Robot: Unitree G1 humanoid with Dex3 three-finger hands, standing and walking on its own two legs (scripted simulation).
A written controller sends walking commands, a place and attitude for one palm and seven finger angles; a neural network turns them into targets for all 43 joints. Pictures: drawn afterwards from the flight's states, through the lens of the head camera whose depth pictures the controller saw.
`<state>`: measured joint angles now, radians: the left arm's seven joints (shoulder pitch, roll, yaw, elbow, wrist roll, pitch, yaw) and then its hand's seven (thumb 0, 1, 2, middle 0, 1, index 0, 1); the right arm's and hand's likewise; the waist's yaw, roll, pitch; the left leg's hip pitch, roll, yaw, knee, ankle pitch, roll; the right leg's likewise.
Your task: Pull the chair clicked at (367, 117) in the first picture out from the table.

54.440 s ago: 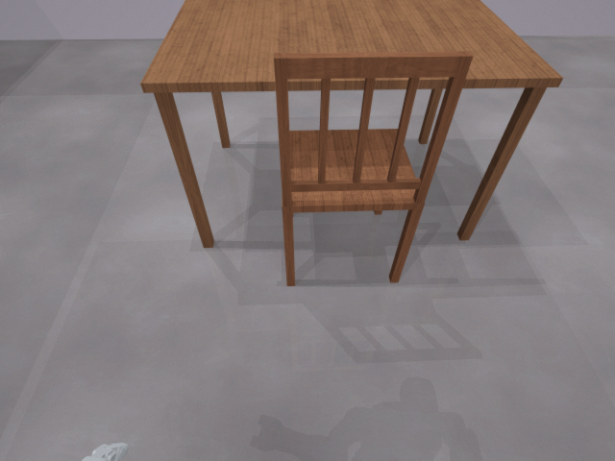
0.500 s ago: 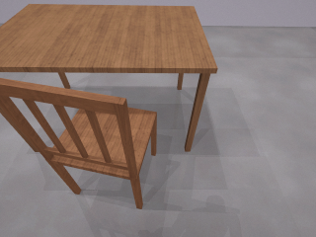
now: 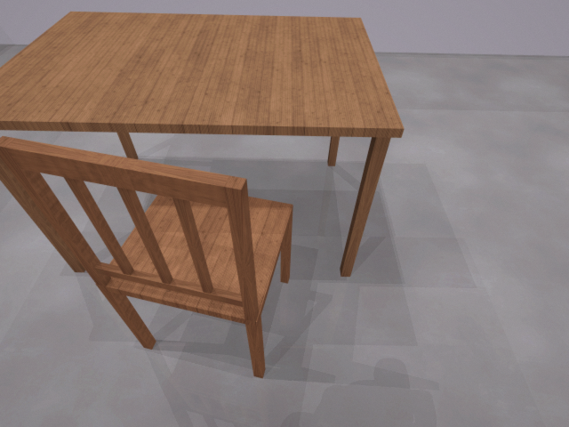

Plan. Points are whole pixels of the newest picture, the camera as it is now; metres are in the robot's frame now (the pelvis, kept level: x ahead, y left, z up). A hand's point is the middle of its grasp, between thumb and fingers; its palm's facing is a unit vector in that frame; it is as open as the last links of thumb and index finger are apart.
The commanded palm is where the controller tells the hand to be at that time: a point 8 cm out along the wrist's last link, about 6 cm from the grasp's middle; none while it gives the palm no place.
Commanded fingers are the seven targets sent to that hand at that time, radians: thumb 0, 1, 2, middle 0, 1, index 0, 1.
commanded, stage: look again from close up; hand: left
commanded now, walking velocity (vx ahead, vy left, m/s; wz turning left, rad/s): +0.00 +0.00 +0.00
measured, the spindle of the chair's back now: (149, 239) +0.46 +0.31 -0.09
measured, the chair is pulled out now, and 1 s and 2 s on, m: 0.15 0.15 0.15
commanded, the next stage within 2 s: raise the hand toward the chair's back in 1.82 s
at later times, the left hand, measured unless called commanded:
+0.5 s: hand out of the picture -0.03 +0.16 -0.17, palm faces +0.00 -0.98 -0.20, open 7.4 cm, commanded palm none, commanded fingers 0.00 0.90 0.90 -0.20 -0.30 -0.20 -0.30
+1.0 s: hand out of the picture -0.03 +0.15 -0.17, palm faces +0.01 -0.98 -0.18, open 7.4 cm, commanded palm none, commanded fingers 0.00 0.90 0.90 -0.20 -0.30 -0.20 -0.30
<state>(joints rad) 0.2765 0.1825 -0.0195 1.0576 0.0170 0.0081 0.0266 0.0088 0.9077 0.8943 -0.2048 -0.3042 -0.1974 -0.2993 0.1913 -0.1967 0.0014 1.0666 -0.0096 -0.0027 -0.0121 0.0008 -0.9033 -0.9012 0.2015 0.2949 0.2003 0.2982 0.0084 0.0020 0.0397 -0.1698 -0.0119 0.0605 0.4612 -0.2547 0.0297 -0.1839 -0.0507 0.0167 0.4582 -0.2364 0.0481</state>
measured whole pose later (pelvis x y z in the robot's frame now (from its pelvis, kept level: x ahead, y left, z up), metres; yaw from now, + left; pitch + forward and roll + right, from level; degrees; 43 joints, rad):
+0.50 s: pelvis -0.01 -0.01 +0.00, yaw +0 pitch -2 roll +0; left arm 0.32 0.15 -0.02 1.11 0.02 -0.01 0.04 0.01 0.91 0.89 -0.20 -0.30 -0.20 -0.30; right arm 0.28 -0.17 0.00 1.15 0.00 0.00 -0.02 0.00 -0.90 -0.90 0.20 0.29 0.20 0.30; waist -0.01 0.01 0.03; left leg -0.17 -0.01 0.06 0.42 -0.21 0.02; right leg -0.19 -0.04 0.02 0.43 -0.20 0.04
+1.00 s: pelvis -0.01 -0.01 +0.00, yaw +0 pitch -2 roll +0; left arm 0.33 0.13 -0.01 1.10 0.02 -0.01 0.04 0.01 0.91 0.89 -0.20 -0.30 -0.20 -0.30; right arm 0.28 -0.16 -0.01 1.14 -0.01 0.00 -0.02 0.00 -0.91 -0.90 0.20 0.29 0.20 0.30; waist -0.01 0.00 0.03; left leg -0.19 0.01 0.06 0.44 -0.22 0.01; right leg -0.21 -0.03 0.02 0.44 -0.21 0.03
